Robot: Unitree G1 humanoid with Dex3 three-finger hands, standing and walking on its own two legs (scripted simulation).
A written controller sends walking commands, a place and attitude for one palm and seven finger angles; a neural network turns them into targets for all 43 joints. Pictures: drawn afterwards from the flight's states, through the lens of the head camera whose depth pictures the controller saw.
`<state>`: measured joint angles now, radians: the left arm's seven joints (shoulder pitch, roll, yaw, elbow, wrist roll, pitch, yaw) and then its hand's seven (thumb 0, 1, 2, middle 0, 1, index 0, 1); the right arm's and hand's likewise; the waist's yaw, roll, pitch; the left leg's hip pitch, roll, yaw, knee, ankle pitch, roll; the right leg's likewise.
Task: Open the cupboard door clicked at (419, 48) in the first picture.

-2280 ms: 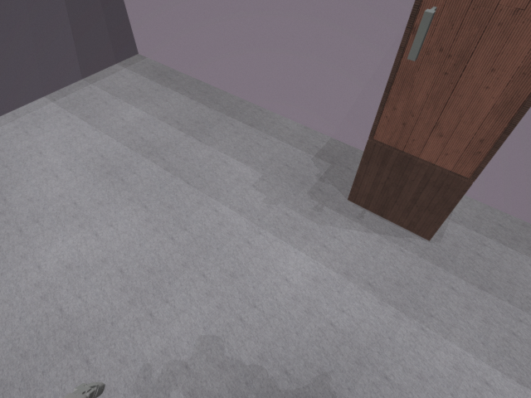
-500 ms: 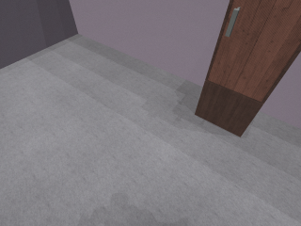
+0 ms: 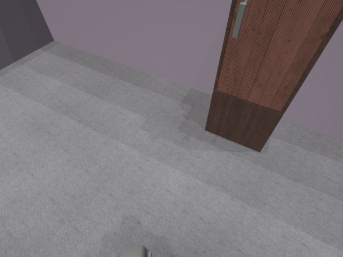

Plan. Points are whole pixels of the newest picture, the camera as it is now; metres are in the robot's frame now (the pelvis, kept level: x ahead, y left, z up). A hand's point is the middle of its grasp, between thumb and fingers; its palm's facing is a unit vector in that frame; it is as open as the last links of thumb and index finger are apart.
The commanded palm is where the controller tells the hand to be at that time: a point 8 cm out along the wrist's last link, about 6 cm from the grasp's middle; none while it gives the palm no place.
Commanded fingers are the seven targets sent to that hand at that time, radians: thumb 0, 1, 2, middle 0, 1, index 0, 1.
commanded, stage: walk to a spot facing it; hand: left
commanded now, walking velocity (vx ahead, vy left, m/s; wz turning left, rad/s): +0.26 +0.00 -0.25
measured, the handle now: (240, 19) +1.02 -0.20 +0.09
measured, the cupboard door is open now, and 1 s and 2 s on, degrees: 0 0 0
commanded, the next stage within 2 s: turn to face it in 0.06 s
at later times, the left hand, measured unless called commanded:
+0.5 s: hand (99, 204) +0.27 +0.25 -0.16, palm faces -0.14 -0.97 -0.22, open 7.4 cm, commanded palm none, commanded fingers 0.00 0.90 0.90 -0.20 -0.30 -0.20 -0.30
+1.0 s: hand (125, 182) +0.36 +0.19 -0.18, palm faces -0.33 -0.93 -0.15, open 7.3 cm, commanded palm none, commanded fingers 0.00 0.90 0.90 -0.20 -0.30 -0.20 -0.30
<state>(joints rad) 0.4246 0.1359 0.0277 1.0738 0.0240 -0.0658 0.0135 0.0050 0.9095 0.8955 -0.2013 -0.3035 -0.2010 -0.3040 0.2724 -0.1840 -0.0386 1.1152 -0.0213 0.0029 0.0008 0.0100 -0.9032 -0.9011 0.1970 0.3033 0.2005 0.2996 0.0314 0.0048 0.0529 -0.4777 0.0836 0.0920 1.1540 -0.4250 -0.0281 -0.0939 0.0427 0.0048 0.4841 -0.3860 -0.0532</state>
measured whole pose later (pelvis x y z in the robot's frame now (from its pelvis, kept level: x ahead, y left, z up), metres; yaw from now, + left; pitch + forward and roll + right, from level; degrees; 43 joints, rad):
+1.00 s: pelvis +0.23 +0.05 -0.01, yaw -21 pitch +1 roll -2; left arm 0.20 0.18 0.07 0.99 0.02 0.04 0.00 0.00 0.91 0.90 -0.20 -0.30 -0.20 -0.30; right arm 0.27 -0.17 -0.03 0.99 -0.03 -0.01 -0.02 0.00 -0.90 -0.90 0.20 0.30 0.20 0.30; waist -0.03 -0.02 0.03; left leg -0.29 0.09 0.12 0.61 -0.34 -0.03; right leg -0.29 0.00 -0.03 0.62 -0.37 0.00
